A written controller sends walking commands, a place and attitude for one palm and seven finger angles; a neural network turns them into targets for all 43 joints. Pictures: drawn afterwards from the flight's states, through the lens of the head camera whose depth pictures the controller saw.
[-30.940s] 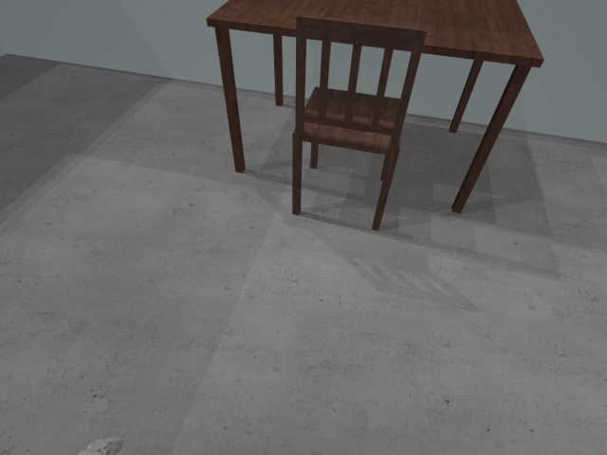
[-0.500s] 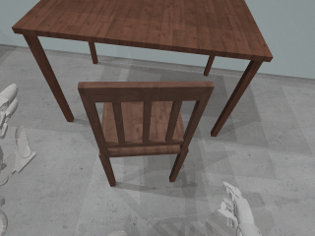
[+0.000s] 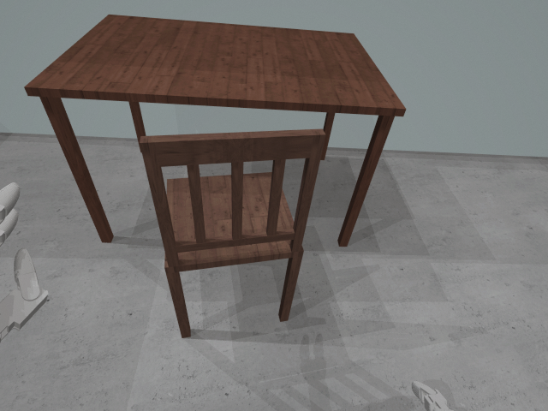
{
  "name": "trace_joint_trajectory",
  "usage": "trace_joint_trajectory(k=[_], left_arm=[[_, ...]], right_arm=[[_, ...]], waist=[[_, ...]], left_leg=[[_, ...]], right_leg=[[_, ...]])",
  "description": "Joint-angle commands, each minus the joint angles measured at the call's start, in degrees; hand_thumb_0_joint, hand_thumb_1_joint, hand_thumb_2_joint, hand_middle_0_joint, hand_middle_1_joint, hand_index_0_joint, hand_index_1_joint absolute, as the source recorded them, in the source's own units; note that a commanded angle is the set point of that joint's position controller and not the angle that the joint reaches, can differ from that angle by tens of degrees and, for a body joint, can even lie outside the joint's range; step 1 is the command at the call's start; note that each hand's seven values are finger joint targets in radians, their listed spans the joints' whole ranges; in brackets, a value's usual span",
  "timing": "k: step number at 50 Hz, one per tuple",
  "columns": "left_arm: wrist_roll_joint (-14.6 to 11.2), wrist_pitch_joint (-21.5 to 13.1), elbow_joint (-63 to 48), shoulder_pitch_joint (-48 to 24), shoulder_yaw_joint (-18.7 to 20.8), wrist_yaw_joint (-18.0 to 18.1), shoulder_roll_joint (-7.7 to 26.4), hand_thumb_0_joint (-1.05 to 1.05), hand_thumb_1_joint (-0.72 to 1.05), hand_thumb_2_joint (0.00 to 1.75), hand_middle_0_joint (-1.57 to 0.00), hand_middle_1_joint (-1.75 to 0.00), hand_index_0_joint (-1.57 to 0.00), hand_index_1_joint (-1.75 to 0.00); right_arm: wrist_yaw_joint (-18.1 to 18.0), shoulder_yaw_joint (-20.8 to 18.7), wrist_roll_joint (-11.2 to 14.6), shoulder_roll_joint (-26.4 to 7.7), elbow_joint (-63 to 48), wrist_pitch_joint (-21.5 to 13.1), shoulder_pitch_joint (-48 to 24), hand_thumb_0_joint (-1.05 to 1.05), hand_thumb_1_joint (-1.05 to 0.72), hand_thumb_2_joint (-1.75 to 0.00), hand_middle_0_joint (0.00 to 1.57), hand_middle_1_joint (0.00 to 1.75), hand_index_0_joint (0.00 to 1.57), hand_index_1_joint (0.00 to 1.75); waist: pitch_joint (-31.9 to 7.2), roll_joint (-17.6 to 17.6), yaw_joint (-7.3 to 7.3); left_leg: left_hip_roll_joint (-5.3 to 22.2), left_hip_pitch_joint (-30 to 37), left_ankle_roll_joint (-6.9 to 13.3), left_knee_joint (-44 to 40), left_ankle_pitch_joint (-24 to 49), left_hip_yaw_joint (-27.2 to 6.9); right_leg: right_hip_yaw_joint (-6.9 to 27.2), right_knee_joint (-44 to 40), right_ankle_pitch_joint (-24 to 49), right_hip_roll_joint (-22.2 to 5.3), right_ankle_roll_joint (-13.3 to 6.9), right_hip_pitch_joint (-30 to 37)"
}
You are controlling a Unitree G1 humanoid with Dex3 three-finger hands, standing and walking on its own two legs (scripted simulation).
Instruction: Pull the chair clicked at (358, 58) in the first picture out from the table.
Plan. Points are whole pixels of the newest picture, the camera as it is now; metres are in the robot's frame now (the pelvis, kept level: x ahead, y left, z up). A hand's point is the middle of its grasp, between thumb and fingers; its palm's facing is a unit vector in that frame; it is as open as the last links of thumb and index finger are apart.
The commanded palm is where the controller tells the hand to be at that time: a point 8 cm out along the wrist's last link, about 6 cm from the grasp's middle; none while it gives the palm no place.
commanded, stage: stop stepping back and stand still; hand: left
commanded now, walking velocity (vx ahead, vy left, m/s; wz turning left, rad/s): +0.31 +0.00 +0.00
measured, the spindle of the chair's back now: (237, 202) +0.62 +0.11 -0.10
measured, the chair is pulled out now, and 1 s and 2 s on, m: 0.20 0.20 0.20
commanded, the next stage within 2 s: let the arm hang, fingers relaxed in 0.72 s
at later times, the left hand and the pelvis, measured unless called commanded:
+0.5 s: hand out of the picture +0.12 +0.29 +0.16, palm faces +0.46 -0.83 -0.32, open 7.5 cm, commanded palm +0.07 +0.32 +0.19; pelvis -0.08 +0.02 -0.01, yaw -1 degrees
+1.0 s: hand out of the picture +0.11 +0.26 -0.10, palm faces +0.09 -0.94 -0.32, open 7.4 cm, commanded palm none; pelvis -0.07 +0.04 -0.02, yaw +3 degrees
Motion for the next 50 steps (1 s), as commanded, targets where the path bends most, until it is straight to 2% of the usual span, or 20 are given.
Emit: trace_joint_trajectory(k=[1,2,5,11,14,15,16,19,21,23,25,32,35,37,40,41,43,46,48,50], left_arm=[[0.4,-4.6,-15.5,-5.9,8.4,2.1,12.1,0.0,0.9,0.9,-0.2,-0.3,-0.2,-0.3],[0.8,-4.9,-17.7,-7.9,8.9,2.2,12.7,0.0,0.9,0.9,-0.2,-0.3,-0.2,-0.3],[1.8,-5.3,-14.8,-9.2,9.0,1.1,13.1,0.0,0.9,0.9,-0.2,-0.3,-0.2,-0.3],[0.4,-4.8,-6.5,-1.7,7.1,0.0,10.2,0.0,0.9,0.9,-0.2,-0.3,-0.2,-0.3],[-0.4,-4.6,-5.1,-7.7,6.1,-1.5,10.7,0.0,0.9,0.9,-0.2,-0.3,-0.2,-0.3],[-1.1,-4.8,-6.1,-12.0,8.1,-1.0,13.1,0.0,0.9,0.9,-0.2,-0.3,-0.2,-0.3],[-1.0,-5.1,-7.5,-15.5,7.8,-0.9,12.7,0.0,0.9,0.9,-0.2,-0.3,-0.2,-0.3],[-0.3,-4.1,-10.4,-13.4,5.5,-1.5,10.9,0.0,0.9,0.9,-0.2,-0.3,-0.2,-0.3],[0.2,-5.1,-15.7,-14.1,5.1,-0.4,11.3,0.0,0.9,0.9,-0.2,-0.3,-0.2,-0.3],[0.5,-6.5,-20.9,-16.2,4.4,0.9,11.4,0.0,0.9,0.9,-0.2,-0.3,-0.2,-0.3],[0.8,-6.9,-17.2,-15.0,8.8,0.4,14.4,0.0,0.9,0.9,-0.2,-0.3,-0.2,-0.3],[-0.7,-4.5,-10.7,0.3,9.6,-0.6,11.4,0.0,0.9,0.9,-0.2,-0.3,-0.2,-0.3],[-2.0,-3.3,-7.1,-3.6,8.5,-1.6,11.5,0.0,0.9,0.9,-0.2,-0.3,-0.2,-0.3],[-2.0,-4.1,-8.3,-9.6,10.2,-0.8,13.0,0.0,0.9,0.9,-0.2,-0.3,-0.2,-0.3],[-1.6,-3.4,-9.3,-8.2,7.6,-0.7,10.7,0.0,0.9,0.9,-0.2,-0.3,-0.2,-0.3],[5.5,5.0,34.5,-11.5,-13.9,-7.5,-6.0,0.0,0.9,0.9,-0.2,-0.3,-0.2,-0.3],[4.8,9.6,34.5,-7.3,-14.6,-9.0,-7.5,0.0,0.9,0.9,-0.2,-0.3,-0.2,-0.3],[4.4,7.6,40.9,-15.8,-15.9,-10.2,-6.4,0.0,0.9,0.9,-0.2,-0.3,-0.2,-0.3],[3.9,7.7,50.4,-14.7,-17.0,-9.9,-5.5,0.0,0.9,0.9,-0.2,-0.3,-0.2,-0.3],[3.5,7.9,58.3,-13.8,-17.2,-9.1,-0.2,0.0,0.9,0.9,-0.2,-0.3,-0.2,-0.3]], right_arm=[[-1.7,-2.2,-0.7,-8.8,-10.9,-4.5,-6.3,0.0,-0.9,-0.9,0.2,0.3,0.2,0.3],[-1.5,-2.7,-0.8,-9.4,-11.6,-5.0,-5.8,0.0,-0.9,-0.9,0.2,0.3,0.2,0.3],[0.2,-3.0,-0.6,-7.2,-10.5,-5.8,-8.8,0.0,-0.9,-0.9,0.2,0.3,0.2,0.3],[0.0,-2.5,-0.4,-8.1,-9.9,-5.4,-5.8,0.0,-0.9,-0.9,0.2,0.3,0.2,0.3],[0.2,-3.7,0.7,-7.8,-10.7,-3.6,-4.6,0.0,-0.9,-0.9,0.2,0.3,0.2,0.3],[0.1,-3.5,0.6,-8.3,-10.5,-3.9,-4.2,0.0,-0.9,-0.9,0.2,0.3,0.2,0.3],[0.1,-3.9,0.8,-8.0,-9.2,-4.4,-4.1,0.0,-0.9,-0.9,0.2,0.3,0.2,0.3],[-0.6,-3.4,0.4,-7.0,-10.3,-3.0,-7.7,0.0,-0.9,-0.9,0.2,0.3,0.2,0.3],[-1.4,-1.9,-0.6,-7.1,-10.3,-3.9,-7.7,0.0,-0.9,-0.9,0.2,0.3,0.2,0.3],[-1.4,-1.1,-1.1,-8.1,-11.7,-5.5,-8.4,0.0,-0.9,-0.9,0.2,0.3,0.2,0.3],[-0.3,-2.5,-0.5,-6.7,-10.0,-6.8,-6.7,0.0,-0.9,-0.9,0.2,0.3,0.2,0.3],[1.0,-2.0,-0.7,-6.3,-11.7,-5.6,-7.4,0.0,-0.9,-0.9,0.2,0.3,0.2,0.3],[0.6,-3.4,0.1,-6.7,-12.2,-3.4,-5.6,0.0,-0.9,-0.9,0.2,0.3,0.2,0.3],[0.4,-2.8,0.3,-6.7,-10.4,-4.6,-4.7,0.0,-0.9,-0.9,0.2,0.3,0.2,0.3],[-0.7,-2.0,-0.2,-5.9,-10.4,-4.3,-7.9,0.0,-0.9,-0.9,0.2,0.3,0.2,0.3],[5.1,-3.9,-1.9,-9.9,4.2,-4.9,1.4,0.0,-0.9,-0.9,0.2,0.3,0.2,0.3],[3.9,-4.4,-2.9,-12.6,-1.8,0.9,2.3,0.0,-0.9,-0.9,0.2,0.3,0.2,0.3],[3.4,-3.9,-5.0,-11.2,-3.6,0.7,-2.0,0.0,-0.9,-0.9,0.2,0.3,0.2,0.3],[3.3,-2.9,-4.2,-10.5,-0.9,1.3,-3.2,0.0,-0.9,-0.9,0.2,0.3,0.2,0.3],[3.4,-2.7,-2.7,-7.3,0.5,2.3,-3.1,0.0,-0.9,-0.9,0.2,0.3,0.2,0.3]], waist=[[1.2,13.5,-0.81],[2.4,23.5,-0.7],[3.4,20.8,0.37],[3.1,12.5,2.11],[2.2,-13.0,1.16],[1.7,-11.3,-0.13],[-2.3,-13.5,0.39],[6.2,-6.5,-0.8],[4.3,11.7,-1.17],[5.4,33.6,-0.76],[2.2,15.2,0.81],[1.5,12.8,2.61],[4.8,-13.5,1.42],[-1.4,-11.7,0.2],[1.5,-2.7,-0.02],[-0.2,7.9,-6.08],[1.5,21.9,-3.51],[-2.3,-2.2,-0.72],[-6.7,-0.7,1.39],[-5.0,-5.7,1.82]], left_leg=[[6.1,3.2,5.2,-30.0,-13.7,-13.2],[12.9,-2.0,9.5,-36.5,-17.3,-23.5],[13.4,-10.3,11.5,-36.7,-16.2,-23.7],[6.8,-12.4,3.2,-26.0,-13.4,-10.6],[-2.7,-17.0,0.4,18.0,-0.8,-0.5],[-1.0,-16.5,-0.3,25.6,3.8,-1.6],[0.9,-13.7,0.1,21.8,0.6,-5.5],[5.1,7.3,1.9,1.2,1.7,-5.2],[1.9,13.5,1.9,-16.0,-2.2,-3.7],[16.3,5.1,7.0,-37.6,-19.9,-29.5],[14.3,0.0,9.1,-36.0,-11.4,-25.6],[7.0,-11.0,2.3,-25.8,-13.0,-9.3],[-1.1,-19.4,-1.1,15.7,0.0,-0.6],[1.6,-14.5,-1.0,14.5,2.5,-4.2],[2.4,6.9,0.6,-8.9,6.6,-1.2],[4.1,6.0,1.6,-10.3,23.3,-3.6],[16.6,5.5,10.4,-25.0,19.6,-28.2],[11.4,0.6,10.0,-19.5,27.3,-23.8],[6.0,-0.1,4.9,-14.3,35.5,-14.3],[-1.5,-6.6,1.1,-11.3,9.4,-6.9]], right_leg=[[1.4,4.2,-20.9,-0.3,-1.7,-6.0],[-2.0,21.6,-15.2,5.5,0.1,-5.2],[3.8,39.8,-10.8,3.5,0.1,-5.9],[-4.2,-5.7,-12.2,5.4,-3.1,16.3],[21.2,-20.2,-6.9,-14.5,-12.8,11.5],[18.8,-18.7,9.8,-16.2,-13.5,9.6],[19.6,-19.7,-5.3,-17.5,-13.5,8.9],[11.0,-15.9,-25.1,-13.7,-10.7,-14.9],[2.5,-0.2,-25.3,-4.8,-6.8,-14.7],[0.4,29.2,-18.9,5.1,-2.8,-14.0],[3.0,34.2,-12.9,4.3,-1.8,-7.6],[-2.9,-6.1,-12.1,5.4,-4.0,18.5],[28.8,-23.8,-14.2,-16.9,-15.1,11.8],[20.9,-18.5,2.2,-15.8,-14.2,13.5],[8.8,-13.1,-11.9,-10.5,-9.4,-1.9],[-3.2,8.9,7.6,-8.0,-4.0,-6.1],[1.7,31.5,-23.4,4.0,1.2,-18.4],[4.4,17.7,-19.9,0.9,0.7,-9.8],[2.0,3.3,-1.2,2.5,0.8,4.2],[14.6,-4.9,4.7,-6.1,-3.0,8.9]])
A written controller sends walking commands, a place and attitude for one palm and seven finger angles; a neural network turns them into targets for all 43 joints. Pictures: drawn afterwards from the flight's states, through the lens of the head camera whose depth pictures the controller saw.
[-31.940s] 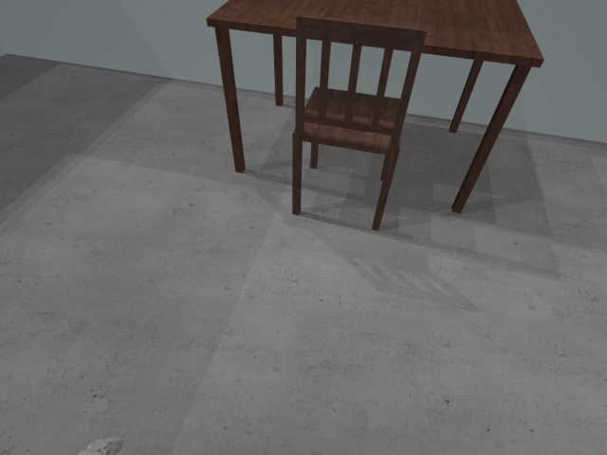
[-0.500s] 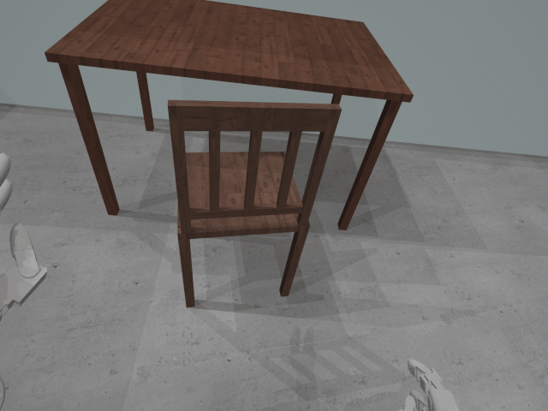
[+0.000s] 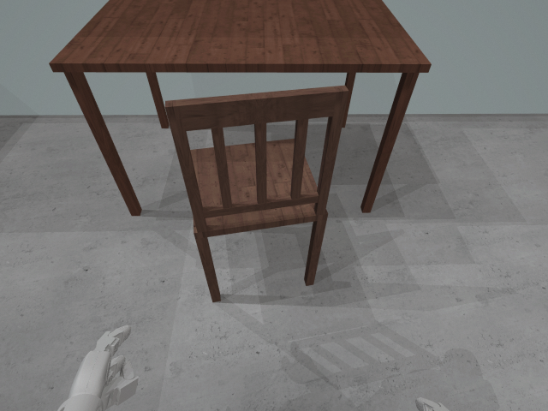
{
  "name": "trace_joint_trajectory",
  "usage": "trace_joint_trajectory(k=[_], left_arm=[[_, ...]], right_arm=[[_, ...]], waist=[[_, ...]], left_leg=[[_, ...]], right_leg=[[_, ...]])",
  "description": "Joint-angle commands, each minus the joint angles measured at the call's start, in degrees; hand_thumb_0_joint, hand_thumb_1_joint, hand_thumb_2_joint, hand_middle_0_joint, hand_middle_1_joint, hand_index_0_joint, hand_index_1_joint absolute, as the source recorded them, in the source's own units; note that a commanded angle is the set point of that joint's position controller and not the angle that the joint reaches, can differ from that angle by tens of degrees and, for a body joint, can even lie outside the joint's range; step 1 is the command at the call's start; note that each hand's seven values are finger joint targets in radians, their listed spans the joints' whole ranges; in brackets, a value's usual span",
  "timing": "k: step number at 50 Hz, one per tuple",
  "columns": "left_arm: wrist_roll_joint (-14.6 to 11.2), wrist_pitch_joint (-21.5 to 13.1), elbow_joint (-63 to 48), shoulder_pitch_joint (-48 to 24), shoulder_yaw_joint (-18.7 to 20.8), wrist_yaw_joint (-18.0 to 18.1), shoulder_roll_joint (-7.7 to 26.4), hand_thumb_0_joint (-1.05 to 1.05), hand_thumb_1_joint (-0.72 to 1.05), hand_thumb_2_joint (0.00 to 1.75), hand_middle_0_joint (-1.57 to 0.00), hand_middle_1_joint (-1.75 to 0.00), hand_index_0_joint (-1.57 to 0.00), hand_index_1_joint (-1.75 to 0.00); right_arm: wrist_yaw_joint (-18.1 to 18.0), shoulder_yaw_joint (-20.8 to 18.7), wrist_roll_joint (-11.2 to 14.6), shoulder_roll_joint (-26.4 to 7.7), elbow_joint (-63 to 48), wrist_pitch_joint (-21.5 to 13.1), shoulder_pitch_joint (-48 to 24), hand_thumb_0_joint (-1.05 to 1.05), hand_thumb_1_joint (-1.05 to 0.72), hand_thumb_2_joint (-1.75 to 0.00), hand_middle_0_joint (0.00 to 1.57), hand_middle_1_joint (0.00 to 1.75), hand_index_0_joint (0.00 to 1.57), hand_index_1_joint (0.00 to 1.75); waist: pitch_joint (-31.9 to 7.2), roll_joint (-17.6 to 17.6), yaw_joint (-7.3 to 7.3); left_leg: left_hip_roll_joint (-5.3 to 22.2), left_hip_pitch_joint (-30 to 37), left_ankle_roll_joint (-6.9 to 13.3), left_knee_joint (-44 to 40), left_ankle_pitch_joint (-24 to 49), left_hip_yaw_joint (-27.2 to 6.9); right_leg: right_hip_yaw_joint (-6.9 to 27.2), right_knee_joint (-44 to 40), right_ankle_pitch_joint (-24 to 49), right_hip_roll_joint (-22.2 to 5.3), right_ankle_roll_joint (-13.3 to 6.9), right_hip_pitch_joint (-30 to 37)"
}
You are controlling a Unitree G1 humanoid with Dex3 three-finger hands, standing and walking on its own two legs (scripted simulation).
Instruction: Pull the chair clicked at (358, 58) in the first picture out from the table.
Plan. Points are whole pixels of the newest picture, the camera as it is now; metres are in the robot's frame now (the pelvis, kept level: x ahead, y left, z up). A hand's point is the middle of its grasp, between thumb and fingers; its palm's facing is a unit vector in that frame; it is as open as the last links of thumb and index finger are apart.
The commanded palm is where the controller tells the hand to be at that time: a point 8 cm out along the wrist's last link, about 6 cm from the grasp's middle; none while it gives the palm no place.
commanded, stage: let the arm hang, fingers relaxed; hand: left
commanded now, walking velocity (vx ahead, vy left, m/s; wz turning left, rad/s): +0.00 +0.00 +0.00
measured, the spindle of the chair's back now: (261, 165) +0.69 +0.03 -0.08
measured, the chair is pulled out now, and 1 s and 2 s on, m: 0.20 0.20 0.20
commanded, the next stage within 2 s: look to check the result in 0.92 s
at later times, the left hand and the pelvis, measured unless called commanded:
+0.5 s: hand out of the picture +0.07 +0.20 -0.13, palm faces +0.00 -0.96 -0.27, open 7.4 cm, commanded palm none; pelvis +0.03 +0.00 +0.03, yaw +0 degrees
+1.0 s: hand out of the picture +0.05 +0.17 -0.14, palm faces -0.01 -0.98 -0.19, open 7.4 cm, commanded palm none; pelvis +0.04 +0.00 +0.03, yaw -1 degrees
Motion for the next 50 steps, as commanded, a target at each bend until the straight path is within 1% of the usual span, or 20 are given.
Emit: trace_joint_trajectory(k=[1,2,3,4,5,6,7,8,9,10,14,19,20,27,32,34,36,41,44,50], left_arm=[[-0.7,-3.0,6.1,1.9,-2.6,-0.2,9.9,0.0,0.9,0.9,-0.2,-0.3,-0.2,-0.3],[-0.8,-2.7,8.2,-1.0,-3.1,-0.3,9.9,0.0,0.9,0.9,-0.2,-0.3,-0.2,-0.3],[-1.0,-2.5,10.3,-3.4,-3.6,-0.1,9.3,0.0,0.9,0.9,-0.2,-0.3,-0.2,-0.3],[-1.2,-2.8,12.6,-4.3,-4.1,0.0,7.6,0.0,0.9,0.9,-0.2,-0.3,-0.2,-0.3],[-1.5,-3.2,14.8,-3.3,-4.5,0.1,6.1,0.0,0.9,0.9,-0.2,-0.3,-0.2,-0.3],[-1.7,-3.5,17.1,-1.4,-4.8,0.2,5.2,0.0,0.9,0.9,-0.2,-0.3,-0.2,-0.3],[-1.4,-3.7,18.1,1.3,-3.5,0.5,3.0,0.0,0.9,0.9,-0.2,-0.3,-0.2,-0.3],[-1.5,-3.8,19.6,2.2,-3.7,0.7,3.6,0.0,0.9,0.9,-0.2,-0.3,-0.2,-0.3],[-1.7,-3.9,21.1,2.1,-4.2,0.8,3.5,0.0,0.9,0.9,-0.2,-0.3,-0.2,-0.3],[-1.8,-4.0,22.4,1.7,-4.5,0.8,3.2,0.0,0.9,0.9,-0.2,-0.3,-0.2,-0.3],[-1.9,-3.9,26.3,0.4,-5.1,1.0,2.7,0.0,0.9,0.9,-0.2,-0.3,-0.2,-0.3],[-2.0,-3.8,30.4,0.2,-5.5,1.2,2.6,0.0,0.9,0.9,-0.2,-0.3,-0.2,-0.3],[-1.9,-3.8,30.9,0.1,-5.7,1.2,2.6,0.0,0.9,0.9,-0.2,-0.3,-0.2,-0.3],[-1.9,-4.1,34.2,0.6,-6.1,1.5,2.1,0.0,0.9,0.9,-0.2,-0.3,-0.2,-0.3],[-1.9,-4.3,35.9,1.2,-6.2,1.6,1.5,0.0,0.9,0.9,-0.2,-0.3,-0.2,-0.3],[-1.9,-4.3,36.4,1.3,-6.2,1.7,1.4,0.0,0.9,0.9,-0.2,-0.3,-0.2,-0.3],[-1.9,-4.4,36.7,1.7,-6.2,1.7,0.8,0.0,0.9,0.9,-0.2,-0.3,-0.2,-0.3],[-1.9,-4.2,37.6,2.1,-6.2,1.7,0.3,0.0,0.9,0.9,-0.2,-0.3,-0.2,-0.3],[-1.9,-4.2,37.9,2.3,-6.2,1.8,-0.1,0.0,0.9,0.9,-0.2,-0.3,-0.2,-0.3],[-1.9,-4.1,38.3,2.6,-6.2,1.8,-0.6,0.0,0.9,0.9,-0.2,-0.3,-0.2,-0.3]], right_arm=[[-0.6,-1.8,1.4,-4.1,-3.0,-0.3,0.0,0.0,-0.9,-0.9,0.2,0.3,0.2,0.3],[-0.4,-1.9,1.4,-3.9,-1.1,0.5,1.3,0.0,-0.9,-0.9,0.2,0.3,0.2,0.3],[-0.6,-1.8,1.3,-3.8,-0.1,1.1,2.0,0.0,-0.9,-0.9,0.2,0.3,0.2,0.3],[-0.6,-1.3,1.3,-3.5,1.6,0.8,2.5,0.0,-0.9,-0.9,0.2,0.3,0.2,0.3],[-0.7,-1.1,1.4,-3.6,2.8,0.2,3.1,0.0,-0.9,-0.9,0.2,0.3,0.2,0.3],[-0.9,-1.1,1.5,-4.3,3.7,-0.3,3.1,0.0,-0.9,-0.9,0.2,0.3,0.2,0.3],[-1.1,-1.6,1.2,-3.9,4.2,-0.7,3.1,0.0,-0.9,-0.9,0.2,0.3,0.2,0.3],[-1.2,-1.7,1.4,-4.0,4.5,-0.7,2.7,0.0,-0.9,-0.9,0.2,0.3,0.2,0.3],[-1.3,-1.5,1.6,-3.8,5.6,-0.8,3.3,0.0,-0.9,-0.9,0.2,0.3,0.2,0.3],[-1.5,-1.5,1.8,-3.4,6.4,-0.7,3.7,0.0,-0.9,-0.9,0.2,0.3,0.2,0.3],[-1.7,-1.6,2.1,-2.8,9.5,-0.4,5.2,0.0,-0.9,-0.9,0.2,0.3,0.2,0.3],[-1.7,-1.5,2.1,-2.1,12.6,0.1,5.4,0.0,-0.9,-0.9,0.2,0.3,0.2,0.3],[-1.7,-1.4,2.1,-2.3,13.1,0.2,5.3,0.0,-0.9,-0.9,0.2,0.3,0.2,0.3],[-1.7,-1.2,2.1,-1.9,16.0,0.2,4.8,0.0,-0.9,-0.9,0.2,0.3,0.2,0.3],[-1.8,-1.0,2.1,-1.5,17.5,0.0,4.3,0.0,-0.9,-0.9,0.2,0.3,0.2,0.3],[-1.9,-1.0,2.1,-1.2,18.0,-0.1,4.4,0.0,-0.9,-0.9,0.2,0.3,0.2,0.3],[-2.1,-0.9,2.1,-1.1,18.4,-0.2,4.5,0.0,-0.9,-0.9,0.2,0.3,0.2,0.3],[-2.3,-0.8,2.1,-0.6,19.1,-0.3,4.6,0.0,-0.9,-0.9,0.2,0.3,0.2,0.3],[-2.4,-0.9,2.1,-0.5,19.2,-0.2,4.9,0.0,-0.9,-0.9,0.2,0.3,0.2,0.3],[-2.5,-0.9,2.1,0.0,19.8,-0.2,5.5,0.0,-0.9,-0.9,0.2,0.3,0.2,0.3]], waist=[[-2.5,-3.9,2.03],[0.8,0.3,0.53],[4.2,-1.4,-0.29],[5.7,-0.3,-0.09],[4.3,3.0,0.4],[2.3,6.7,1.42],[-2.3,10.4,2.48],[-3.9,11.0,2.94],[-6.1,10.4,2.89],[-6.2,7.5,2.82],[-2.8,1.9,2.4],[0.7,1.0,2.34],[1.4,-0.2,2.24],[2.4,-1.1,2.22],[2.5,1.5,2.33],[2.7,0.9,2.28],[2.1,2.1,2.34],[3.3,2.9,2.43],[3.4,1.1,2.36],[3.9,1.1,2.45]], left_leg=[[0.8,0.5,-0.1,-6.6,-5.9,-1.9],[1.1,5.5,0.3,-6.5,-6.4,-2.6],[1.8,6.7,0.5,-8.2,-3.7,-3.7],[2.7,6.8,0.7,-11.4,0.4,-4.9],[4.2,7.3,1.0,-15.0,4.9,-6.8],[5.7,6.9,1.3,-17.3,7.7,-8.3],[6.5,8.1,1.8,-17.9,10.4,-8.9],[6.7,9.1,2.0,-17.8,13.1,-8.9],[7.0,10.8,1.8,-17.8,15.9,-8.1],[7.0,11.8,1.7,-17.6,17.3,-7.8],[7.2,13.7,1.4,-18.6,18.1,-6.9],[6.9,14.0,1.1,-20.8,13.8,-6.3],[6.9,14.1,1.0,-21.2,12.9,-6.3],[6.9,16.4,0.8,-22.2,14.6,-5.6],[6.8,17.0,0.7,-22.9,15.1,-5.3],[6.9,17.2,0.7,-22.9,15.8,-5.4],[7.0,17.8,0.6,-22.8,17.3,-5.1],[7.1,17.6,0.7,-23.4,16.5,-5.0],[7.2,17.8,0.7,-23.4,16.2,-5.0],[7.1,17.4,0.7,-23.7,15.5,-5.1]], right_leg=[[13.3,-20.8,2.0,-10.2,-5.9,6.1],[12.9,-24.0,-11.8,-9.2,-6.9,-2.2],[10.9,-23.4,-13.3,-5.9,-5.9,-5.7],[8.8,-21.3,-8.2,-4.1,-5.2,-4.6],[6.4,-18.3,-0.7,-2.3,-4.3,-1.0],[4.6,-16.7,4.7,-0.9,-3.3,3.5],[2.5,-15.6,9.1,-0.7,-2.8,8.3],[1.7,-15.6,11.3,-0.9,-2.5,10.6],[1.6,-15.8,13.2,-1.1,-2.3,12.5],[1.4,-16.7,14.3,-1.3,-2.3,13.1],[1.3,-19.5,15.1,-1.9,-2.4,11.8],[2.0,-22.2,12.2,-2.2,-2.3,10.8],[1.9,-22.6,11.5,-2.1,-2.1,10.4],[2.5,-24.3,13.0,-2.6,-1.8,10.4],[2.7,-24.9,12.9,-2.6,-1.7,10.9],[2.6,-25.0,13.6,-2.6,-1.7,11.1],[2.6,-24.8,15.0,-2.7,-1.7,11.7],[2.4,-25.2,13.8,-2.5,-1.8,11.4],[2.4,-25.4,13.8,-2.4,-1.7,11.4],[2.5,-25.2,13.1,-2.2,-1.8,11.3]])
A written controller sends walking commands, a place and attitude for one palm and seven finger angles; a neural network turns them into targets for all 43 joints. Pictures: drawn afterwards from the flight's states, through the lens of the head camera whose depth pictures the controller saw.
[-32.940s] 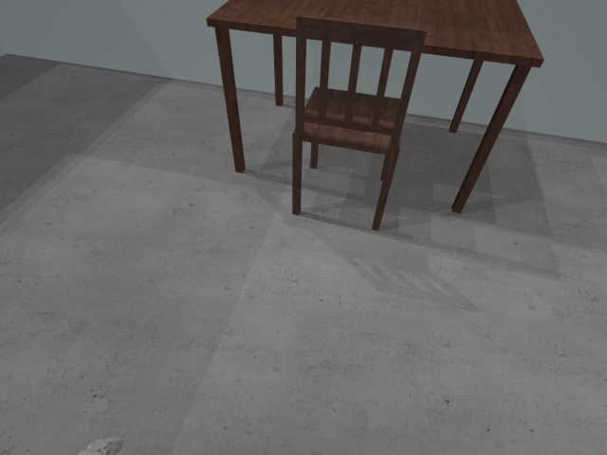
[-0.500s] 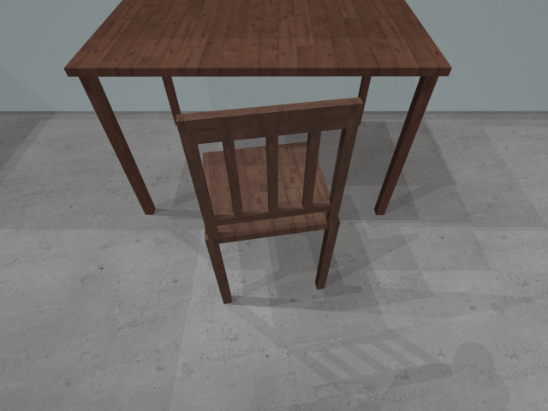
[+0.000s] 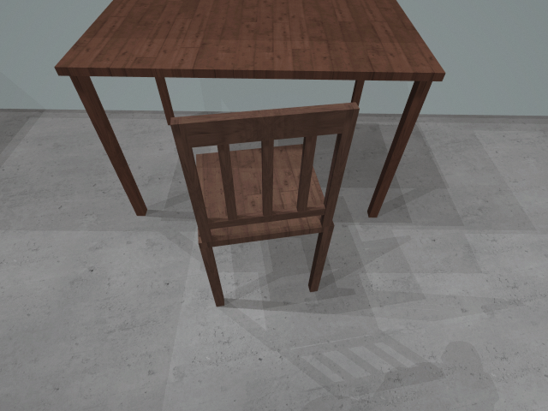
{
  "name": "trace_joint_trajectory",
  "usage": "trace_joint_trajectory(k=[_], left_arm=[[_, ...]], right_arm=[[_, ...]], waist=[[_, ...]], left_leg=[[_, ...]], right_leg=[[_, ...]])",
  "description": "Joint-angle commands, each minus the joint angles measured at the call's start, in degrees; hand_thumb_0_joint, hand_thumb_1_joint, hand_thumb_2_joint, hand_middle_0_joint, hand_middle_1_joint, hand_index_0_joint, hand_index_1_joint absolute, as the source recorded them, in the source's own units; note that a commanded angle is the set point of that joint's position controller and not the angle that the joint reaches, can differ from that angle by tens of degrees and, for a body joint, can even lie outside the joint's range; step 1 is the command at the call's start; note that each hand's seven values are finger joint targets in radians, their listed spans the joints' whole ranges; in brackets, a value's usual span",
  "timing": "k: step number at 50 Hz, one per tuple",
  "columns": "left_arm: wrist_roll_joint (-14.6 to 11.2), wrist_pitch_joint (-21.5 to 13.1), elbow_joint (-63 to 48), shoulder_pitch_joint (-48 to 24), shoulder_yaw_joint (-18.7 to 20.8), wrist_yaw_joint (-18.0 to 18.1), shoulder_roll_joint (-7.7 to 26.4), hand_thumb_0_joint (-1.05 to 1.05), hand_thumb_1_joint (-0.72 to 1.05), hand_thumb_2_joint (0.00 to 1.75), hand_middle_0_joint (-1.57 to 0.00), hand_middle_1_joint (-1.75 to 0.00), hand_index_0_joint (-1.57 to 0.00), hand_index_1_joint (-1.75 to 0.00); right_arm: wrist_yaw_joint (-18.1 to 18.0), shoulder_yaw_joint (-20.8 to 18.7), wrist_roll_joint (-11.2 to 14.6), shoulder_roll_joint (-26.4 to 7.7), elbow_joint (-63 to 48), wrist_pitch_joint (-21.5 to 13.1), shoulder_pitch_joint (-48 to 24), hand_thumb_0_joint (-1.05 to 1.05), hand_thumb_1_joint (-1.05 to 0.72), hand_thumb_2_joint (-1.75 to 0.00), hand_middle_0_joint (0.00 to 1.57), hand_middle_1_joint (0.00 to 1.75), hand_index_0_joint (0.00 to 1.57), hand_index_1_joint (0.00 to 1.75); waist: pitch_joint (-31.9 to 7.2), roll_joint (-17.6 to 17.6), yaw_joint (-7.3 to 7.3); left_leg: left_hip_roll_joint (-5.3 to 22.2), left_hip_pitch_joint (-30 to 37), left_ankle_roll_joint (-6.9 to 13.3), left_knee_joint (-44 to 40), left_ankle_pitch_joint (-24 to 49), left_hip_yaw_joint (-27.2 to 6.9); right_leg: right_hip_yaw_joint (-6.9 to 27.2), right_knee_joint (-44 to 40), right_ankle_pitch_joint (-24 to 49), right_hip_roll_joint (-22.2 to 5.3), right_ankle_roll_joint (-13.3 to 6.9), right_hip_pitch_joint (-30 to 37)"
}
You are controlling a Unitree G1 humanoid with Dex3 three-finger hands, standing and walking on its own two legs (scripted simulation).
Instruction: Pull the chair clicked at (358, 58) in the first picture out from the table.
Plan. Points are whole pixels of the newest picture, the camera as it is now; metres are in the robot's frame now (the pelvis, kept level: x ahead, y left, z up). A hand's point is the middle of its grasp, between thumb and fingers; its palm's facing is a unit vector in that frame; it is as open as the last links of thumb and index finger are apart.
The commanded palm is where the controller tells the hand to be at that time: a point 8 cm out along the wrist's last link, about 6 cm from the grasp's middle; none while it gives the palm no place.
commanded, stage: look to check the result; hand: left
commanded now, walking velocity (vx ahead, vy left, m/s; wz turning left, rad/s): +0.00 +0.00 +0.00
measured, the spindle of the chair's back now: (267, 179) +0.65 +0.05 -0.12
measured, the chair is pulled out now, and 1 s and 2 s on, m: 0.20 0.20 0.20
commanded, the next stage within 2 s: take the last steps up to it in 0.72 s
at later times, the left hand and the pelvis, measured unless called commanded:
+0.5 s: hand out of the picture +0.01 +0.17 -0.18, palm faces +0.01 -0.98 -0.19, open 7.4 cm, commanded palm none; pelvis +0.01 +0.00 +0.00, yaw +0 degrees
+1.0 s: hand out of the picture +0.01 +0.17 -0.18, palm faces +0.01 -0.98 -0.18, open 7.4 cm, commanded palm none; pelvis +0.01 +0.00 +0.00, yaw -1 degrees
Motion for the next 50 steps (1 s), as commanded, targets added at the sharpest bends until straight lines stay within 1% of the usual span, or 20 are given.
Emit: trace_joint_trajectory(k=[1,3,5,7,9,14,17,23,25,27,30,33,36,41,43,44,45,47,48,50], left_arm=[[-0.2,-0.8,-1.4,2.9,0.9,0.2,5.5,0.0,0.9,0.9,-0.2,-0.3,-0.2,-0.3],[-0.2,-0.7,-1.4,3.1,0.9,0.2,5.5,0.0,0.9,0.9,-0.2,-0.3,-0.2,-0.3],[-0.3,-0.7,-1.4,3.3,1.0,0.2,5.3,0.0,0.9,0.9,-0.2,-0.3,-0.2,-0.3],[-0.3,-0.8,-1.3,3.6,1.0,0.3,5.0,0.0,0.9,0.9,-0.2,-0.3,-0.2,-0.3],[-0.3,-0.8,-1.3,3.6,1.1,0.3,5.2,0.0,0.9,0.9,-0.2,-0.3,-0.2,-0.3],[-0.3,-0.8,-1.1,3.8,1.0,0.4,4.8,0.0,0.9,0.9,-0.2,-0.3,-0.2,-0.3],[-0.3,-0.9,-1.1,3.8,1.1,0.4,4.8,0.0,0.9,0.9,-0.2,-0.3,-0.2,-0.3],[-0.2,-0.9,-1.1,3.9,1.0,0.4,4.8,0.0,0.9,0.9,-0.2,-0.3,-0.2,-0.3],[-0.2,-0.9,-1.1,4.0,1.1,0.3,4.9,0.0,0.9,0.9,-0.2,-0.3,-0.2,-0.3],[-0.2,-1.0,-1.1,4.0,1.1,0.3,4.8,0.0,0.9,0.9,-0.2,-0.3,-0.2,-0.3],[-0.2,-0.9,-1.1,4.0,1.1,0.4,4.8,0.0,0.9,0.9,-0.2,-0.3,-0.2,-0.3],[-0.2,-1.0,-1.0,4.4,1.0,0.4,4.9,0.0,0.9,0.9,-0.2,-0.3,-0.2,-0.3],[-0.3,-1.0,-1.0,4.4,1.0,0.4,4.6,0.0,0.9,0.9,-0.2,-0.3,-0.2,-0.3],[-0.3,-0.9,-1.0,4.3,1.0,0.4,4.9,0.0,0.9,0.9,-0.2,-0.3,-0.2,-0.3],[-0.2,-1.0,-1.0,4.5,1.1,0.4,5.0,0.0,0.9,0.9,-0.2,-0.3,-0.2,-0.3],[-0.2,-0.8,-0.7,4.4,1.1,0.3,4.5,0.0,0.9,0.9,-0.2,-0.3,-0.2,-0.3],[-0.2,-0.7,-0.8,4.4,1.3,0.2,4.7,0.0,0.9,0.9,-0.2,-0.3,-0.2,-0.3],[0.2,-0.3,-1.2,3.9,1.7,-0.4,4.7,0.0,0.9,0.9,-0.2,-0.3,-0.2,-0.3],[0.4,-0.1,-1.7,3.5,1.9,-0.7,4.8,0.0,0.9,0.9,-0.2,-0.3,-0.2,-0.3],[0.8,0.0,-3.0,2.4,2.4,-1.3,4.3,0.0,0.9,0.9,-0.2,-0.3,-0.2,-0.3]], right_arm=[[-0.7,-1.1,0.0,-5.7,-1.0,-1.0,3.9,0.0,-0.9,-0.9,0.2,0.3,0.2,0.3],[-0.7,-1.1,0.2,-5.6,-1.1,-0.9,4.1,0.0,-0.9,-0.9,0.2,0.3,0.2,0.3],[-0.8,-1.1,0.1,-5.3,-0.8,-1.1,4.2,0.0,-0.9,-0.9,0.2,0.3,0.2,0.3],[-0.8,-1.2,0.1,-5.2,-0.8,-1.1,4.4,0.0,-0.9,-0.9,0.2,0.3,0.2,0.3],[-0.8,-1.1,0.1,-5.0,-0.7,-1.1,4.4,0.0,-0.9,-0.9,0.2,0.3,0.2,0.3],[-0.9,-1.1,0.1,-4.8,-0.5,-1.0,4.5,0.0,-0.9,-0.9,0.2,0.3,0.2,0.3],[-0.9,-1.1,0.1,-4.6,-0.4,-1.1,4.5,0.0,-0.9,-0.9,0.2,0.3,0.2,0.3],[-0.9,-1.2,0.2,-4.9,-0.5,-1.0,4.2,0.0,-0.9,-0.9,0.2,0.3,0.2,0.3],[-0.8,-1.1,0.1,-4.7,-0.4,-1.1,4.2,0.0,-0.9,-0.9,0.2,0.3,0.2,0.3],[-0.9,-1.2,0.1,-5.1,-0.4,-1.2,4.2,0.0,-0.9,-0.9,0.2,0.3,0.2,0.3],[-0.9,-1.2,0.1,-5.0,-0.4,-1.2,4.0,0.0,-0.9,-0.9,0.2,0.3,0.2,0.3],[-0.9,-1.2,0.2,-5.1,-0.6,-1.1,3.8,0.0,-0.9,-0.9,0.2,0.3,0.2,0.3],[-0.9,-1.2,0.1,-5.0,-0.4,-1.1,3.7,0.0,-0.9,-0.9,0.2,0.3,0.2,0.3],[-1.0,-1.1,0.1,-5.2,-0.5,-1.2,3.8,0.0,-0.9,-0.9,0.2,0.3,0.2,0.3],[-0.9,-1.2,0.2,-5.1,-0.5,-1.1,3.7,0.0,-0.9,-0.9,0.2,0.3,0.2,0.3],[-1.0,-1.2,-0.1,-5.0,-0.1,-1.1,4.2,0.0,-0.9,-0.9,0.2,0.3,0.2,0.3],[-0.9,-1.5,-0.2,-5.4,0.1,-1.0,4.9,0.0,-0.9,-0.9,0.2,0.3,0.2,0.3],[-0.6,-2.2,-0.5,-6.7,0.3,-0.5,5.7,0.0,-0.9,-0.9,0.2,0.3,0.2,0.3],[-0.5,-2.7,-0.6,-7.6,0.0,-0.3,6.0,0.0,-0.9,-0.9,0.2,0.3,0.2,0.3],[-0.5,-3.7,-1.0,-9.2,-0.3,-0.3,7.0,0.0,-0.9,-0.9,0.2,0.3,0.2,0.3]], waist=[[0.5,0.5,-0.03],[0.5,-0.7,-0.01],[0.0,0.1,0.09],[-0.6,-0.4,0.06],[-0.5,0.5,0.06],[0.9,0.0,0.08],[0.3,0.7,0.05],[1.4,-0.3,0.02],[0.3,0.6,-0.01],[-0.6,-0.1,-0.05],[0.0,0.2,-0.02],[1.0,-0.8,0.11],[0.5,0.5,0.04],[0.4,0.5,0.04],[0.7,-0.3,0.14],[0.2,0.2,-0.19],[-0.3,0.4,-0.42],[1.7,1.9,-0.88],[3.6,2.8,-1.13],[6.8,7.7,-1.51]], left_leg=[[5.4,1.9,1.4,-3.6,9.8,-4.8],[5.6,2.1,1.5,-3.5,9.4,-4.8],[5.5,2.3,1.5,-3.3,10.5,-4.7],[5.5,2.7,1.5,-3.0,11.5,-4.7],[5.4,2.6,1.5,-2.9,11.7,-4.6],[5.5,2.3,1.5,-3.0,11.4,-4.5],[5.4,2.4,1.4,-2.8,11.8,-4.4],[5.4,2.1,1.3,-3.0,10.3,-4.6],[5.3,2.6,1.4,-3.1,10.9,-4.6],[5.4,3.2,1.3,-2.8,12.1,-4.5],[5.4,3.0,1.4,-2.9,12.2,-4.6],[5.4,2.9,1.4,-2.9,11.9,-4.6],[5.3,3.0,1.2,-3.0,11.6,-4.4],[5.4,3.0,1.3,-3.1,11.7,-4.6],[5.5,3.1,1.3,-3.2,11.6,-4.6],[5.4,3.7,1.3,-2.9,9.7,-4.4],[5.5,4.0,1.5,-2.7,5.1,-4.4],[6.8,2.5,2.5,-4.9,-7.9,-6.2],[8.3,1.3,3.5,-7.2,-15.2,-8.6],[12.5,-0.3,6.5,-11.3,-23.2,-15.1]], right_leg=[[2.7,-3.5,5.9,-3.7,-2.4,-4.2],[2.4,-3.5,5.3,-3.6,-2.4,-4.3],[2.5,-3.2,6.3,-3.8,-2.3,-4.0],[2.6,-3.0,7.4,-3.8,-2.4,-3.8],[2.6,-3.0,7.5,-3.8,-2.4,-3.6],[2.6,-3.1,7.3,-3.8,-2.4,-4.4],[2.7,-3.1,8.1,-3.9,-2.4,-3.8],[2.8,-3.5,6.5,-3.7,-2.4,-4.6],[3.0,-3.4,7.1,-3.9,-2.4,-4.0],[2.8,-3.2,8.3,-3.9,-2.3,-3.5],[2.7,-3.3,8.2,-4.0,-2.3,-3.6],[2.7,-3.6,8.2,-3.9,-2.3,-4.2],[2.8,-3.5,8.0,-4.0,-2.3,-3.9],[2.7,-3.6,7.8,-4.0,-2.3,-3.6],[2.6,-3.6,7.7,-4.0,-2.3,-4.0],[2.4,-3.4,5.7,-3.6,-2.4,-3.8],[2.0,-2.3,1.4,-3.1,-2.7,-4.2],[0.2,0.7,-7.3,-1.5,-3.3,-7.8],[-1.2,3.1,-10.5,-0.3,-3.5,-10.2],[-3.7,10.5,-11.8,1.4,-3.4,-15.4]])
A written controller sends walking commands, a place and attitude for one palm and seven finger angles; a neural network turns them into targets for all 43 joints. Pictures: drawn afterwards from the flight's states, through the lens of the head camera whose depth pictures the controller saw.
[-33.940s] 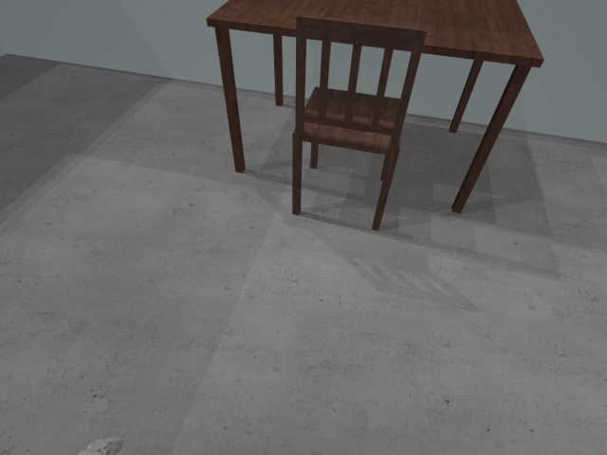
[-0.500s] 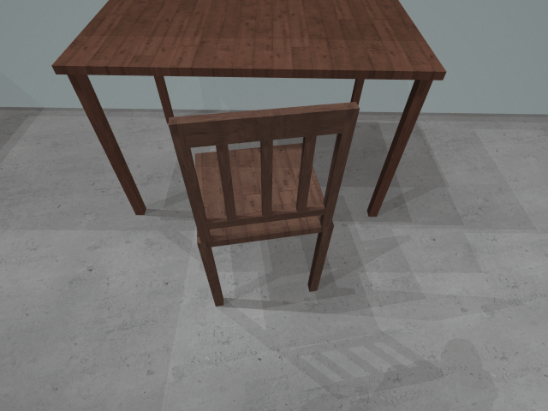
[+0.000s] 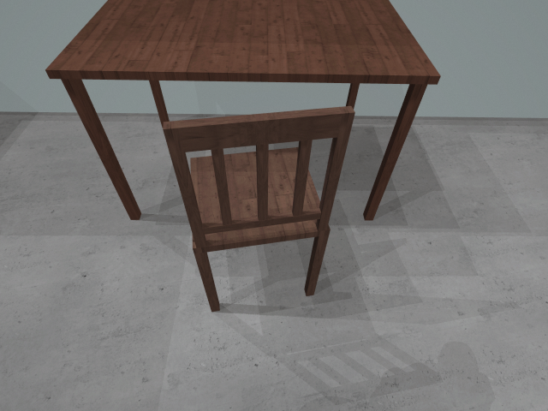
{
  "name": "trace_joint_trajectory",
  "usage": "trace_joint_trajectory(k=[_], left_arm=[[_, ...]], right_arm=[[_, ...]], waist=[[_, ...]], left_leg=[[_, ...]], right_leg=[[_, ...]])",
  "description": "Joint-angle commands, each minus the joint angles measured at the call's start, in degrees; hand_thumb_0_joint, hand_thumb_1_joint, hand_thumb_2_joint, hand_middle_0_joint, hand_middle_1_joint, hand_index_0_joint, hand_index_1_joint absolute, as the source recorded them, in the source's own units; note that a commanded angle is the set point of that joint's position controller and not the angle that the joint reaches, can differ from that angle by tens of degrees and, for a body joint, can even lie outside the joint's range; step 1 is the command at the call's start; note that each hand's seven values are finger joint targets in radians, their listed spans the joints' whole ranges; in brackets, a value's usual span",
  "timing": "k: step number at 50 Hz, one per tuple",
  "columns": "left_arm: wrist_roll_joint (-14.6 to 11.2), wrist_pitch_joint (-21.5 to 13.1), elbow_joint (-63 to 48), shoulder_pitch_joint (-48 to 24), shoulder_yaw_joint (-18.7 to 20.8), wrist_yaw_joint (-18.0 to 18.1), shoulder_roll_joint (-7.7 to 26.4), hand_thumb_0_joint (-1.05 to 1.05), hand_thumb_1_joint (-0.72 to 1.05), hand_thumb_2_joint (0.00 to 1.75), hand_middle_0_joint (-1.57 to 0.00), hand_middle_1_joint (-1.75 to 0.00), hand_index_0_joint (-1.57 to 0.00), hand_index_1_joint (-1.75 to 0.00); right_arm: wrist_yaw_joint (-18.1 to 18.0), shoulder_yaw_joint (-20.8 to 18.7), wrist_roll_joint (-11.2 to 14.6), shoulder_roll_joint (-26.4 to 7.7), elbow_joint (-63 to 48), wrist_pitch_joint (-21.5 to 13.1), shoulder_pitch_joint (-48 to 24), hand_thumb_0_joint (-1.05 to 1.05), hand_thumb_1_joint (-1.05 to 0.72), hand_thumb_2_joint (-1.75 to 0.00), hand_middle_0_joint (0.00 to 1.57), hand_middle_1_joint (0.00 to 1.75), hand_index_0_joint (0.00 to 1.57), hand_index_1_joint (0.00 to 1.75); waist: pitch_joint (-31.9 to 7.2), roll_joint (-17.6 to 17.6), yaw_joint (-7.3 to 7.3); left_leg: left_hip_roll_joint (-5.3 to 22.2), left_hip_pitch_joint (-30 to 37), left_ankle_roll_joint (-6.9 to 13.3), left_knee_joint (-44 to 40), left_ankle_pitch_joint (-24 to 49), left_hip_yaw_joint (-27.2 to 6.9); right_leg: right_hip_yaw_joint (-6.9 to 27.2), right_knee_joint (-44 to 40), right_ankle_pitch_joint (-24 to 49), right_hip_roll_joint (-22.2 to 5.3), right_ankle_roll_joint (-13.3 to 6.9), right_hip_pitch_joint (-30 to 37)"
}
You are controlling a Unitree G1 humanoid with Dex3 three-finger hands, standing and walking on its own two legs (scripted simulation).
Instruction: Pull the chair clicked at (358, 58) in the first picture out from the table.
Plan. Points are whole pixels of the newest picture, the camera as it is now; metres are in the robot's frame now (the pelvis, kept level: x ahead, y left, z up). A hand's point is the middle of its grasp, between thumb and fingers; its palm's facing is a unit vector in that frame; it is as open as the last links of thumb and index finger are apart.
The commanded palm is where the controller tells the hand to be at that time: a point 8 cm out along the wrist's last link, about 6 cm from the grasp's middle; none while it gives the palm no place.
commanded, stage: take the last steps up to it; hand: left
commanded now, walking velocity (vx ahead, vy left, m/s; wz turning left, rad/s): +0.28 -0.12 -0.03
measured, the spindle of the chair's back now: (262, 184) +0.63 +0.06 -0.11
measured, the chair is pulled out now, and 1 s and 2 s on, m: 0.20 0.20 0.20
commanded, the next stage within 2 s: come to a stop and stand still in 0.54 s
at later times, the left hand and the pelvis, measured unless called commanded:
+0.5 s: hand out of the picture +0.07 +0.14 -0.20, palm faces -0.01 -0.99 -0.13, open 7.4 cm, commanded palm none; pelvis +0.11 -0.03 -0.02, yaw -3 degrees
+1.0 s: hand (223, 325) +0.30 +0.11 -0.16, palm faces +0.02 -0.97 -0.23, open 7.4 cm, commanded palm none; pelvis +0.21 -0.07 +0.00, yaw +0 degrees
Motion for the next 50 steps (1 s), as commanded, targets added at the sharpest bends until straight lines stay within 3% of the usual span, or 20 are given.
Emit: trace_joint_trajectory(k=[1,5,8,11,15,18,19,20,21,23,25,31,33,34,36,37,39,44,47,50], left_arm=[[0.5,-0.6,-4.0,0.7,1.6,-1.0,4.4,0.0,0.9,0.9,-0.2,-0.3,-0.2,-0.3],[0.2,-1.8,-3.0,6.2,2.4,-1.4,4.6,0.0,0.9,0.9,-0.2,-0.3,-0.2,-0.3],[0.2,-1.9,-0.3,15.7,3.8,0.0,10.0,0.0,0.9,0.9,-0.2,-0.3,-0.2,-0.3],[0.7,-2.5,-1.9,13.2,3.9,0.8,7.4,0.0,0.9,0.9,-0.2,-0.3,-0.2,-0.3],[0.5,-3.0,-3.1,9.7,3.9,0.5,7.5,0.0,0.9,0.9,-0.2,-0.3,-0.2,-0.3],[0.0,-3.0,-3.6,5.4,3.7,-0.2,7.1,0.0,0.9,0.9,-0.2,-0.3,-0.2,-0.3],[-0.1,-2.9,-4.4,5.7,3.4,-0.5,5.6,0.0,0.9,0.9,-0.2,-0.3,-0.2,-0.3],[-0.5,-2.7,-6.0,8.1,3.0,-0.8,3.5,0.0,0.9,0.9,-0.2,-0.3,-0.2,-0.3],[0.1,-2.7,-7.6,5.5,2.8,-0.6,5.4,0.0,0.9,0.9,-0.2,-0.3,-0.2,-0.3],[0.8,-2.2,-9.5,1.1,3.0,-0.7,5.6,0.0,0.9,0.9,-0.2,-0.3,-0.2,-0.3],[0.6,-1.5,-9.1,1.5,3.6,-1.8,5.2,0.0,0.9,0.9,-0.2,-0.3,-0.2,-0.3],[0.6,-1.1,-6.2,8.9,3.2,-2.4,4.3,0.0,0.9,0.9,-0.2,-0.3,-0.2,-0.3],[0.9,-1.6,-7.1,7.9,3.9,-1.1,9.4,0.0,0.9,0.9,-0.2,-0.3,-0.2,-0.3],[0.5,-1.4,-8.6,4.2,4.1,-0.7,11.3,0.0,0.9,0.9,-0.2,-0.3,-0.2,-0.3],[0.4,-1.2,-10.7,-4.5,3.9,-0.8,10.7,0.0,0.9,0.9,-0.2,-0.3,-0.2,-0.3],[0.1,-1.6,-10.7,-6.5,3.4,-0.5,9.7,0.0,0.9,0.9,-0.2,-0.3,-0.2,-0.3],[-0.6,-1.4,-10.0,-5.6,2.8,-0.1,7.0,0.0,0.9,0.9,-0.2,-0.3,-0.2,-0.3],[-0.6,-0.9,-9.9,-2.3,4.2,1.0,10.5,0.0,0.9,0.9,-0.2,-0.3,-0.2,-0.3],[-0.1,-0.6,-10.6,-2.5,5.0,0.7,11.9,0.0,0.9,0.9,-0.2,-0.3,-0.2,-0.3],[0.8,0.0,-10.5,-1.7,5.7,1.1,13.6,0.0,0.9,0.9,-0.2,-0.3,-0.2,-0.3]], right_arm=[[-0.5,-3.1,-0.5,-9.9,-1.1,-0.6,6.7,0.0,-0.9,-0.9,0.2,0.3,0.2,0.3],[-0.4,-2.9,-0.3,-7.8,-2.7,-1.4,4.6,0.0,-0.9,-0.9,0.2,0.3,0.2,0.3],[-0.2,-2.7,0.3,-5.0,-6.3,-1.1,-1.7,0.0,-0.9,-0.9,0.2,0.3,0.2,0.3],[0.0,-3.1,0.2,-5.0,-7.7,-2.2,-4.3,0.0,-0.9,-0.9,0.2,0.3,0.2,0.3],[1.0,-2.5,0.2,-2.3,-8.6,-2.2,-4.4,0.0,-0.9,-0.9,0.2,0.3,0.2,0.3],[0.8,-2.8,0.2,-3.4,-5.0,-3.1,6.3,0.0,-0.9,-0.9,0.2,0.3,0.2,0.3],[0.3,-3.6,-0.1,-7.3,-3.3,-3.4,12.2,0.0,-0.9,-0.9,0.2,0.3,0.2,0.3],[-0.3,-5.1,-1.1,-13.5,-3.2,-3.7,16.9,0.0,-0.9,-0.9,0.2,0.3,0.2,0.3],[-0.8,-5.2,-0.7,-15.0,-3.7,-2.8,18.1,0.0,-0.9,-0.9,0.2,0.3,0.2,0.3],[-0.7,-4.6,-0.6,-12.8,-6.7,-2.4,9.2,0.0,-0.9,-0.9,0.2,0.3,0.2,0.3],[-0.9,-3.6,-0.7,-9.7,-8.2,-2.9,2.1,0.0,-0.9,-0.9,0.2,0.3,0.2,0.3],[-0.1,-4.3,-0.7,-11.1,-9.5,-1.5,-2.8,0.0,-0.9,-0.9,0.2,0.3,0.2,0.3],[0.5,-3.0,-0.1,-5.4,-10.4,-0.1,-2.3,0.0,-0.9,-0.9,0.2,0.3,0.2,0.3],[0.7,-2.9,-0.1,-4.8,-10.4,0.4,-2.0,0.0,-0.9,-0.9,0.2,0.3,0.2,0.3],[0.7,-2.1,-0.2,-3.5,-7.7,-0.3,3.0,0.0,-0.9,-0.9,0.2,0.3,0.2,0.3],[0.5,-1.7,0.0,-3.1,-6.0,-0.1,5.4,0.0,-0.9,-0.9,0.2,0.3,0.2,0.3],[0.1,-1.8,0.0,-6.8,-5.2,-1.3,4.1,0.0,-0.9,-0.9,0.2,0.3,0.2,0.3],[-1.3,-3.7,0.4,-10.5,-7.0,0.0,4.2,0.0,-0.9,-0.9,0.2,0.3,0.2,0.3],[-1.3,-4.9,0.4,-11.0,-8.9,1.3,2.4,0.0,-0.9,-0.9,0.2,0.3,0.2,0.3],[-0.9,-5.0,0.5,-8.6,-10.8,2.5,-1.9,0.0,-0.9,-0.9,0.2,0.3,0.2,0.3]], waist=[[7.4,9.6,-1.2],[3.1,2.3,1.63],[7.4,-19.0,5.5],[5.1,-4.8,3.65],[2.5,-5.1,1.3],[0.3,-5.0,-4.25],[-2.1,1.4,-6.48],[-6.7,16.4,-6.66],[-5.5,15.0,-6.7],[3.3,7.2,-3.52],[5.5,12.1,-0.01],[-2.6,2.9,3.82],[3.1,-16.3,3.86],[4.8,-17.7,2.71],[1.9,-4.4,-2.29],[0.5,-5.5,-3.34],[-2.1,0.8,-0.79],[-6.5,8.1,0.07],[-8.3,-1.2,0.86],[-3.6,-14.9,3.6]], left_leg=[[14.2,-0.7,7.6,-13.0,-19.6,-17.3],[8.8,-7.5,4.9,-1.8,-7.8,-8.2],[0.7,-28.1,1.4,26.6,-18.2,2.2],[3.9,-31.6,1.2,33.8,-17.1,-1.1],[3.2,-21.1,0.8,20.8,-7.8,2.8],[0.0,1.1,1.3,6.2,5.9,5.8],[4.4,11.4,3.2,3.8,8.0,-1.7],[21.3,18.3,10.7,-2.1,11.8,-24.5],[27.9,14.0,16.5,-7.6,12.0,-33.3],[25.5,-0.5,16.5,-10.1,1.5,-30.1],[20.2,-10.8,11.5,-12.0,-3.5,-20.1],[10.1,-18.0,4.6,-1.6,-16.9,-7.5],[-0.9,-25.0,-0.1,15.7,-17.2,0.9],[0.9,-20.8,0.0,21.5,-14.2,0.3],[2.0,-9.0,0.0,14.7,-7.6,-1.3],[2.4,-3.5,-0.3,6.6,-0.5,-2.6],[6.6,-2.4,0.6,1.8,22.8,-6.6],[7.8,4.8,-0.4,8.3,56.9,-2.3],[5.1,0.4,-1.2,15.4,37.6,-0.2],[-1.7,-16.9,-2.6,33.7,-19.1,-2.8]], right_leg=[[-4.6,7.7,-7.1,1.3,-2.3,-14.8],[-0.9,-1.7,-0.5,-1.0,-3.9,-1.5],[20.9,-13.4,2.7,-16.2,-12.9,9.0],[17.2,-7.9,22.3,-16.4,-17.2,11.6],[8.9,-7.5,25.4,-11.8,-13.1,6.6],[1.0,1.7,26.0,-5.5,-8.1,-3.8],[-0.3,13.3,20.5,-3.0,-6.0,-11.0],[-5.1,30.9,-2.1,3.0,-2.7,-22.3],[-2.0,42.1,-17.0,2.6,-3.0,-25.2],[1.2,45.7,-12.9,-2.0,-2.6,-28.4],[1.9,37.5,-8.9,-5.5,-1.9,-21.5],[-8.0,7.5,-1.0,0.9,0.4,2.0],[13.7,-11.0,-19.6,-10.5,-4.1,-3.0],[21.9,-18.7,-22.8,-18.0,-8.5,-9.6],[12.7,-11.2,-7.0,-14.3,-8.0,-14.4],[7.5,-6.0,1.0,-11.0,-5.5,-15.4],[-0.1,3.4,19.1,-4.7,-1.1,-8.5],[-3.0,11.1,38.3,-4.8,-1.2,-4.6],[1.1,7.2,45.2,-8.6,-3.2,-1.4],[11.3,-1.3,60.4,-21.3,-12.8,5.0]])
